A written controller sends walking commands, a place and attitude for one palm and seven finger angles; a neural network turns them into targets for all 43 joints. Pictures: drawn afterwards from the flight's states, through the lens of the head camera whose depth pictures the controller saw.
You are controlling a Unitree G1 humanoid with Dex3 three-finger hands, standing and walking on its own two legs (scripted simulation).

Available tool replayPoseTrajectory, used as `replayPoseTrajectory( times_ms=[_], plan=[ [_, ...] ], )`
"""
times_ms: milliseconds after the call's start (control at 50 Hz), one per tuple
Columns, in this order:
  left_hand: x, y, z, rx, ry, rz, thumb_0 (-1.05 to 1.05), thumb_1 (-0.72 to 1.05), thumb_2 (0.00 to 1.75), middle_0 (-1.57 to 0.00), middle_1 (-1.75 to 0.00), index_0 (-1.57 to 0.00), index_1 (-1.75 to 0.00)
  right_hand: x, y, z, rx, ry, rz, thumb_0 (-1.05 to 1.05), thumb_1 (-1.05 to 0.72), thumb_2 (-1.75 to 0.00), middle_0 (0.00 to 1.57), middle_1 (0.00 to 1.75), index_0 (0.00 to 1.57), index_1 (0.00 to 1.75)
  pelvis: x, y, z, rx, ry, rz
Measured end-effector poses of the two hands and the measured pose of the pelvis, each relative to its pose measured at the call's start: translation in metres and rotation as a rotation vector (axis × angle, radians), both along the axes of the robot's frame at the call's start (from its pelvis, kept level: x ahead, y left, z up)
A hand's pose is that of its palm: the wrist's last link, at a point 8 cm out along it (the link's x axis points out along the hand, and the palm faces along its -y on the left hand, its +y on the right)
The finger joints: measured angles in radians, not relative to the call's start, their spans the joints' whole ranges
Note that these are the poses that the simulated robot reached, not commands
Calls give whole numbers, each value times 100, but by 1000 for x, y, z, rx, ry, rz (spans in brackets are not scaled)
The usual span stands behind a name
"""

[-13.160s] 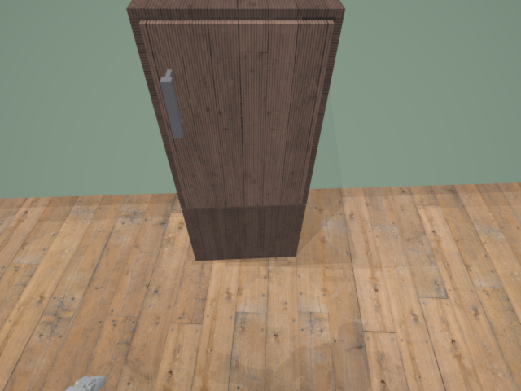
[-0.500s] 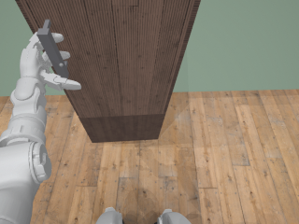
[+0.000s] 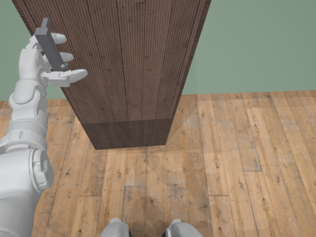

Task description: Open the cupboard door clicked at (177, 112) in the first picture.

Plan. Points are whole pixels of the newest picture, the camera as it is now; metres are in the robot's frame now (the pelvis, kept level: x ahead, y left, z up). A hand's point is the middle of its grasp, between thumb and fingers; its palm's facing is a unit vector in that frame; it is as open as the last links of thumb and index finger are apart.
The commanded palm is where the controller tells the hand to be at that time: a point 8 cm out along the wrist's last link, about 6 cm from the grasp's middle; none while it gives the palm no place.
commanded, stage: close the thumb around the handle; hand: left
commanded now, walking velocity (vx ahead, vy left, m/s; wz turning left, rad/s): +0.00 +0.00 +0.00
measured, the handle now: (56, 52) +0.56 +0.21 +0.10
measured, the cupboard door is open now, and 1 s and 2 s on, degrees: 1 17 46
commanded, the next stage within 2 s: pull the door open along its arc in 0.38 s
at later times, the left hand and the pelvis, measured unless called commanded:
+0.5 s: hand (64, 64) +0.52 +0.19 +0.10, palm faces +0.01 -1.00 +0.00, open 5.6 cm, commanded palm +0.49 +0.24 +0.10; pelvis +0.00 +0.00 +0.00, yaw +0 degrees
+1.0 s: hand (72, 98) +0.42 +0.16 +0.10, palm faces +0.07 -1.00 +0.07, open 6.0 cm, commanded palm +0.36 +0.20 +0.10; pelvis +0.02 +0.00 +0.02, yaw -1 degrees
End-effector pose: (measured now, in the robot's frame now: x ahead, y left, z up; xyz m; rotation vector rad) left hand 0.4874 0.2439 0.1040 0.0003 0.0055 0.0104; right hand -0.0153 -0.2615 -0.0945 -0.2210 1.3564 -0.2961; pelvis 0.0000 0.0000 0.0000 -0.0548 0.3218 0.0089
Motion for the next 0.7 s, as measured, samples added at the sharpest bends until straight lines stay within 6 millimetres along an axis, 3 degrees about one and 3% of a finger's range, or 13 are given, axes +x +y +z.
replayPoseTrajectory(
  times_ms=[320,560,700],
  plan=[
    [6,-2,-3,4,16,-3,1,74,83,-39,-133,-39,-133,-4,3,0,-2,11,-4,1,-91,-90,20,30,20,30,0,2,-1,-2,8,-1],
    [9,-2,-3,2,15,5,1,74,85,-37,-134,-38,-135,-3,0,1,-7,8,-5,1,-91,-90,20,30,20,30,0,1,-1,-2,13,-3],
    [-1,-3,-4,1,2,5,1,74,83,-37,-135,-38,-135,3,0,1,10,-5,-13,1,-91,-90,20,30,20,30,5,0,1,4,3,-14]
  ],
)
